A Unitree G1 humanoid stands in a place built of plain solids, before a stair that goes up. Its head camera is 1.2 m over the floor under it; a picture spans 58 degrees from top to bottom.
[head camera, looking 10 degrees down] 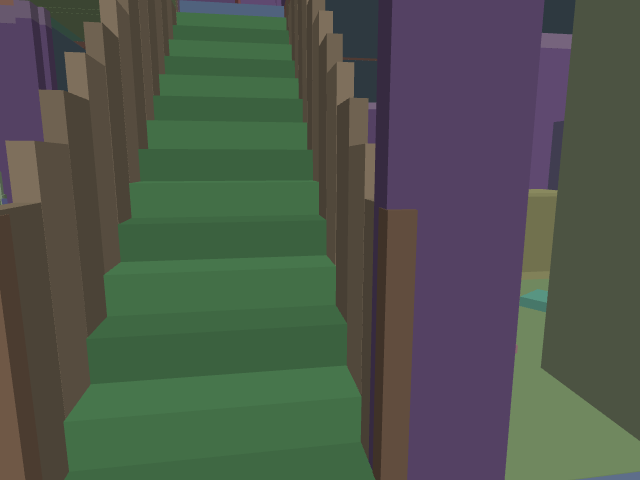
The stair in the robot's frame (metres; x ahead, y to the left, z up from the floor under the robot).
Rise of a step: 0.18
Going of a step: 0.25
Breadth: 1.01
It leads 9 degrees to the left of straight ahead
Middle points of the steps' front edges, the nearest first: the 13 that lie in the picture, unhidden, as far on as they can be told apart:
1.37 0.34 0.37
1.62 0.38 0.55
1.87 0.42 0.73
2.11 0.46 0.92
2.36 0.50 1.10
2.61 0.54 1.28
2.85 0.58 1.47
3.10 0.62 1.65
3.35 0.66 1.83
3.59 0.70 2.02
3.84 0.74 2.20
4.09 0.78 2.38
4.34 0.82 2.57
